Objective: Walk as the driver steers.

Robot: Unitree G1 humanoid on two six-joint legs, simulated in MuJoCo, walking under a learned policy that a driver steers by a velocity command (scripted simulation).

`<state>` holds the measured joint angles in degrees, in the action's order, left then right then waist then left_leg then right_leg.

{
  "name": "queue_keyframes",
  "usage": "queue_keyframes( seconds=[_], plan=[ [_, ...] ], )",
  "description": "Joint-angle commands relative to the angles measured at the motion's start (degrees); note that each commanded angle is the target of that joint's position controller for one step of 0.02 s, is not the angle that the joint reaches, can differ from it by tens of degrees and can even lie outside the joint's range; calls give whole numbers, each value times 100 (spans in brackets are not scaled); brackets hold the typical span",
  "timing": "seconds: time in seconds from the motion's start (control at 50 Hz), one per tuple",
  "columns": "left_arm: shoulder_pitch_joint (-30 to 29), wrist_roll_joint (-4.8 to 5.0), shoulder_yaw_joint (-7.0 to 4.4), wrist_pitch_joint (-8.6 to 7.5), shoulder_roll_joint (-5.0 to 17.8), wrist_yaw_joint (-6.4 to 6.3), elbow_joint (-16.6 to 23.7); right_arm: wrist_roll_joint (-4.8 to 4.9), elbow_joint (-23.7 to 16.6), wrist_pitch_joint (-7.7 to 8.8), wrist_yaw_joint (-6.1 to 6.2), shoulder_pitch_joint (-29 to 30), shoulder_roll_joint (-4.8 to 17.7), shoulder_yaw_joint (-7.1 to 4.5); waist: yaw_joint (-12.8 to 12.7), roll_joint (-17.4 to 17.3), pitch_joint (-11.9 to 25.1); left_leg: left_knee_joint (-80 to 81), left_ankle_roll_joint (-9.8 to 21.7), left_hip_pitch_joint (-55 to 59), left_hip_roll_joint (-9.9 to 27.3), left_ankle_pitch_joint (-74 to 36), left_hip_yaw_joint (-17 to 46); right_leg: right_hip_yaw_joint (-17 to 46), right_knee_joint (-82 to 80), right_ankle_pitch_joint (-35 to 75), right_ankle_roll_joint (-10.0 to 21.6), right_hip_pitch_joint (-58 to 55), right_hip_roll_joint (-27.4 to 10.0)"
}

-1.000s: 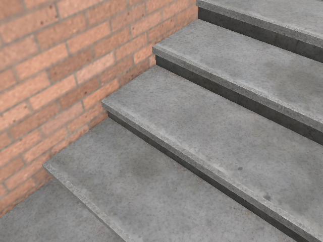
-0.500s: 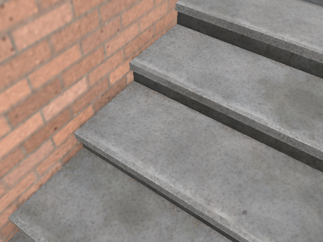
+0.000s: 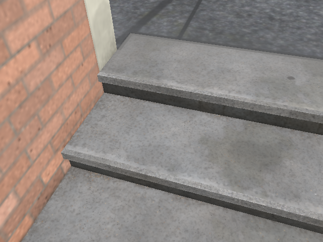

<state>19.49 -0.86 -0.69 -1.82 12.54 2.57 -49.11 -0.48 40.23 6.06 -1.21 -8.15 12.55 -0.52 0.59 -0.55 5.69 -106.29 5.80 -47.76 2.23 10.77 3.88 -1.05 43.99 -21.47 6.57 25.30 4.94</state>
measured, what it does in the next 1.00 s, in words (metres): climbs, turning right: left foot 0.13 m higher, then right foot 0.13 m higher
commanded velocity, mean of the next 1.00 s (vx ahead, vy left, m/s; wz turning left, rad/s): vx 0.50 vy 0.00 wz -0.49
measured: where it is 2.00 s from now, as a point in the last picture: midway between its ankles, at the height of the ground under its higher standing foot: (260, 75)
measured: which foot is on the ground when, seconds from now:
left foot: up 0.00-0.32, down 0.34-1.00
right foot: down 0.00-0.38, up 0.40-0.98, down 1.00-1.00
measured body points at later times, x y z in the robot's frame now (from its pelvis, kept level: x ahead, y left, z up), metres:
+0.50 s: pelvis +0.31 +0.05 +0.10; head +0.31 +0.04 +0.55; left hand +0.49 +0.26 -0.02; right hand +0.38 -0.24 +0.01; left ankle +0.42 +0.12 -0.58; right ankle +0.16 -0.04 -0.44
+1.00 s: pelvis +0.57 -0.10 +0.14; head +0.61 -0.11 +0.59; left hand +0.85 -0.11 +0.07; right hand +0.36 -0.21 +0.01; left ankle +0.43 +0.13 -0.57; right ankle +0.67 -0.29 -0.46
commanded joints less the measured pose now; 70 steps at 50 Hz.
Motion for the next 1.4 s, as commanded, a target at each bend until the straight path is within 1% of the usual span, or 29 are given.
queue_keyframes(
  seconds=[0.02,0.08,0.22,0.26,0.3,0.34,0.36,0.38,0.4,0.44,0.46,0.5,0.56,0.66,0.76,0.84,0.92,0.94,0.98,1.0,1.02,1.04,1.06,1.08,1.12,1.18,1.24,1.3,1.4],
  plan=[
    [-468,85,55,-91,18,87,230,-43,-539,-45,13,-182,-345,252,535,-96,-874,498,-71,-1167,261,-233,-370,1597,-2385,279,353,474,-763],
    [-181,91,-16,-178,302,-91,253,-206,-780,-6,88,272,-190,254,293,240,-437,1488,-441,-854,256,-1204,-742,1625,-2570,1244,442,364,-621],
    [1956,149,-100,39,219,-448,-132,-43,-1508,220,-19,2128,-501,449,-815,582,-580,1291,-896,-4296,344,621,-640,3301,-2294,1152,873,-3501,-1512],
    [1852,203,-88,150,107,-548,-138,-26,-1895,263,-90,2546,-561,507,-682,814,-803,2148,-802,-3517,451,534,-616,3195,-2743,1450,770,-3003,-1608],
    [1032,330,-133,216,244,-624,171,-26,-2097,204,-132,2476,-552,522,-233,939,-907,4568,-604,140,214,1015,-1207,2639,-3892,2314,617,-832,-1437],
    [644,77,-175,-82,759,-422,311,85,-1558,234,60,53,617,-125,976,1769,340,4545,-91,2851,-498,707,-1265,1983,-2030,8356,389,-1145,-1103],
    [63,85,-270,-230,1043,-398,506,8,-1255,218,141,-1446,1223,-362,1700,1499,1329,5137,332,4473,211,904,273,2021,-218,8176,121,-674,-924],
    [606,219,-164,-377,307,-311,752,-352,-982,176,164,-2028,1771,-495,1201,-1819,2806,7276,1051,6228,1866,2201,3669,1686,2372,4307,-192,717,64],
    [855,-7,-176,-475,295,-114,502,-360,-1059,108,330,-1768,1421,-379,1051,-2590,3047,8882,1325,6224,2400,1824,6106,2152,4550,1116,-352,1061,451],
    [-143,131,-153,-321,22,-28,1035,25,-653,-61,364,-927,405,-149,429,-865,586,8813,772,3944,2352,2570,4093,1157,6187,931,-312,2108,-109],
    [-549,136,-89,-196,-146,-49,1309,-66,-242,-78,305,-781,-74,-34,100,-95,-262,8517,559,2820,2144,2483,2775,836,6275,980,-88,2317,-411],
    [-190,261,-29,25,-329,-50,1246,-206,262,-15,152,-562,-612,103,-462,-213,-659,8427,68,2023,1635,1710,1000,833,6147,808,216,2089,-732],
    [-314,265,102,80,-510,-130,1332,-74,816,28,-10,-606,-333,-39,-599,-207,-981,9035,-174,2171,1252,781,-372,986,5585,1313,298,2716,-789],
    [-793,134,-108,61,108,-203,1302,-247,890,142,203,-879,341,-161,-273,-312,-412,9444,162,3413,1154,-941,-1384,540,3678,2642,-322,2507,-823],
    [-1852,310,-23,196,-261,-212,1558,-206,1272,-114,269,-2427,297,-166,514,-225,-1140,9350,669,6033,2253,-58,-164,883,6589,353,-420,5975,-770],
    [-2697,321,230,66,-639,-84,1947,-217,1334,-266,384,-2809,-105,-51,582,-19,-1687,9172,344,6368,2066,-122,-510,995,7062,-363,-439,7399,-930],
    [-3230,166,457,-82,-621,133,2449,-18,1254,-318,522,-2177,228,-66,247,-34,-1358,10621,294,3143,1371,-518,-1722,-720,3397,1211,-378,2907,-1240],
    [-3331,162,452,-134,-766,111,2531,134,1487,-263,463,-2435,532,-120,178,-254,-972,10820,370,3143,1397,-2563,-1667,-1056,2822,1032,-235,1472,-1007],
    [-1699,279,26,-246,-47,47,2109,73,1568,-154,351,-2192,1341,-221,-851,-1506,-237,9072,441,4347,1611,-8908,-1770,-1487,2273,246,241,-97,-39],
    [-333,285,-294,-257,602,-24,1683,89,1523,-139,305,-1954,1530,-240,-1574,-1887,369,7655,243,4802,1400,-9685,-1653,-1145,1088,816,502,-1173,192],
    [401,151,-577,-171,1346,-122,1430,174,1378,-75,353,-1994,1378,-237,-1698,-1491,1047,5921,-98,3813,1180,-7171,-1164,648,663,2086,717,-2856,-415],
    [605,100,-644,-114,1823,-183,1096,113,1117,67,111,-2708,150,52,-687,1533,2433,3388,-511,2011,-225,442,-580,4598,-1265,1267,1646,-4285,-2290],
    [733,-83,-465,-116,1035,-202,1027,227,1362,226,-73,-2368,527,-178,-881,734,2842,2048,-388,2171,-489,665,967,5412,-2262,1198,1328,-3871,-2309],
    [311,-33,-365,-183,752,-102,898,402,907,157,-97,-1592,259,-209,-626,500,1684,1428,-362,1457,-378,606,777,4540,-2373,455,1060,-2995,-2330],
    [-293,47,-153,-339,-80,76,504,248,440,67,65,-498,-135,-133,-344,-62,55,809,19,865,-3,287,471,2855,-1918,414,664,-959,-2035],
    [-113,-76,12,-482,-563,87,-69,219,192,-28,-9,-694,-285,-1,173,389,-317,354,557,309,40,176,681,1709,-2464,732,506,-479,-1720],
    [-246,21,-29,-463,-270,7,-211,165,40,-176,-45,-642,-372,171,491,265,-646,1215,413,-580,16,-362,763,770,-2785,1066,351,-238,-1564],
    [80,-60,7,-515,-21,-95,-418,4,49,-267,-53,-354,-187,146,296,450,-400,839,-86,-978,-67,-942,53,542,-3078,1776,572,-549,-1643],
    [1212,-81,96,-251,-85,-276,-799,224,-490,-237,-39,847,-593,358,-259,407,-1174,-1032,-374,-4260,106,734,263,1038,-2806,772,492,-2347,-2116]
  ],
)
Keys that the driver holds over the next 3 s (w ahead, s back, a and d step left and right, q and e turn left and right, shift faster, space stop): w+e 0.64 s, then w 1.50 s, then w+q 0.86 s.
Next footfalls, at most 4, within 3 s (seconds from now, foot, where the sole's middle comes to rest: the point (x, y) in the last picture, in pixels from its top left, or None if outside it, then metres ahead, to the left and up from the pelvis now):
0.34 left None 0.46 0.12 -0.62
1.00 right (255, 174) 0.71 -0.31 -0.49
1.60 left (230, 75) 1.17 -0.28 -0.37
2.26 right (296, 49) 1.36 -0.64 -0.37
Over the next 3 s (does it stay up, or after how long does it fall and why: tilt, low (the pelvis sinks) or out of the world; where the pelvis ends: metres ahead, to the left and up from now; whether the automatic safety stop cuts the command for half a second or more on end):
stays up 1.66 -0.56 0.41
